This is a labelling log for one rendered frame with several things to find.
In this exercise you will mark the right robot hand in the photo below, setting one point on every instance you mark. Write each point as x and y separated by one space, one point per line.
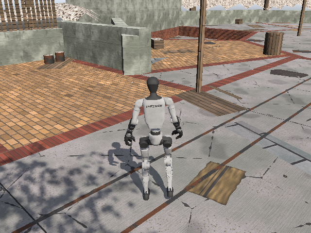
176 132

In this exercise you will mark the robot right upper arm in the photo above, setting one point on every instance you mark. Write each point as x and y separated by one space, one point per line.
172 110

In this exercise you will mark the robot right forearm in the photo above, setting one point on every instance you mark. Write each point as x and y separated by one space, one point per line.
177 125

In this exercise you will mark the left robot hand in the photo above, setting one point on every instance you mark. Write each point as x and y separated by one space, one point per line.
126 139

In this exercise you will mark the right robot thigh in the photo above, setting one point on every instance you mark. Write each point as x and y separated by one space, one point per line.
167 145

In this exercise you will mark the robot left forearm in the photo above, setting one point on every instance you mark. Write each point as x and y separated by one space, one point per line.
130 129

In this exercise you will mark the robot left upper arm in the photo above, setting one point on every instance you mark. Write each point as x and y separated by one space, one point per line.
136 111

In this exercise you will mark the right robot foot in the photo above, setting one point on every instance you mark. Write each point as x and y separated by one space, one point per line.
170 193

